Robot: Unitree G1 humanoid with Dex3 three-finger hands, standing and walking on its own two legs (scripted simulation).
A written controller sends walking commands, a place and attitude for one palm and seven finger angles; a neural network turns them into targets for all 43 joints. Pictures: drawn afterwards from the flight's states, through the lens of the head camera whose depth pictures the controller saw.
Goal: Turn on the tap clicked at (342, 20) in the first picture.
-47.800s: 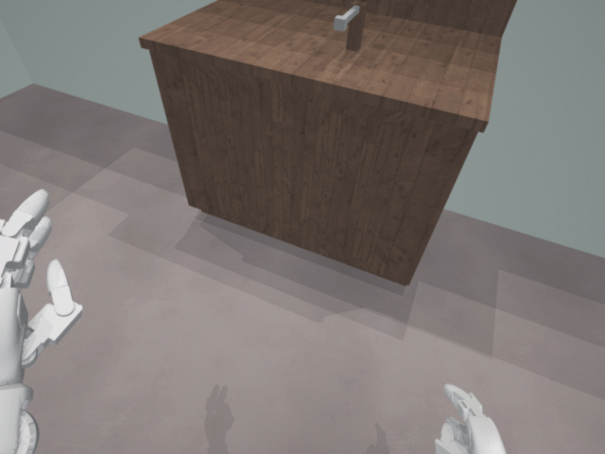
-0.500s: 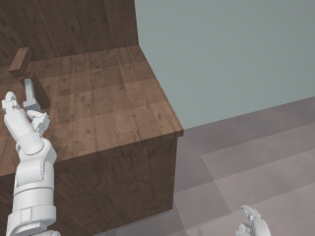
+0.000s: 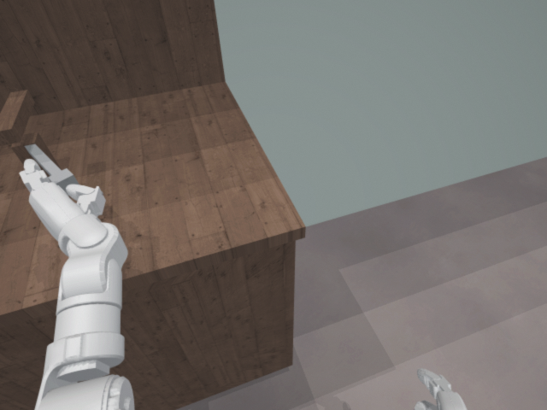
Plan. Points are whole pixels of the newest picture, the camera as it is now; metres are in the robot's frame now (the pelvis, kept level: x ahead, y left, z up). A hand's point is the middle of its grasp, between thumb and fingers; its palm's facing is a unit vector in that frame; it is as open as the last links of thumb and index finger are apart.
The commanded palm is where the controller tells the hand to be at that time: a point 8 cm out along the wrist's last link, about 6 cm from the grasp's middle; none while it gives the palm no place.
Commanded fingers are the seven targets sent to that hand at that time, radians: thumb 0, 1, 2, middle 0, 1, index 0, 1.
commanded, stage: push the lever round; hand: left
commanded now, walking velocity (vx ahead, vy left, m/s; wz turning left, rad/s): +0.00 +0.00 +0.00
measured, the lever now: (65, 183) +0.39 +0.34 +0.16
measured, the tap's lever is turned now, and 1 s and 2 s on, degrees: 28 57 65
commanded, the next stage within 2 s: lift the hand up off the lever in 1.14 s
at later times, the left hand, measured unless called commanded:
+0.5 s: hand (126, 174) +0.41 +0.26 +0.16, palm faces +0.84 -0.54 -0.07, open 7.9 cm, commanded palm +0.36 +0.28 +0.15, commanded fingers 0.00 0.90 0.90 -0.15 -0.15 -0.15 -0.15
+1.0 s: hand (136, 162) +0.44 +0.25 +0.16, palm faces +0.85 -0.52 -0.10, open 8.2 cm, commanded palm +0.39 +0.28 +0.15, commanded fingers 0.00 0.90 0.90 -0.15 -0.15 -0.15 -0.15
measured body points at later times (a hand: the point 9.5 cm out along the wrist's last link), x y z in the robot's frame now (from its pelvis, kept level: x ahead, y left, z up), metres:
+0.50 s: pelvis +0.01 -0.01 +0.00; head +0.00 -0.03 +0.45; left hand +0.36 +0.28 +0.16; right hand +0.15 -0.26 -0.12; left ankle +0.03 +0.12 -0.73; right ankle -0.01 -0.06 -0.73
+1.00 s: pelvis +0.00 -0.01 -0.01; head +0.01 -0.03 +0.44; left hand +0.39 +0.28 +0.16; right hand +0.10 -0.27 -0.14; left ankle +0.03 +0.12 -0.73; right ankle -0.01 -0.06 -0.73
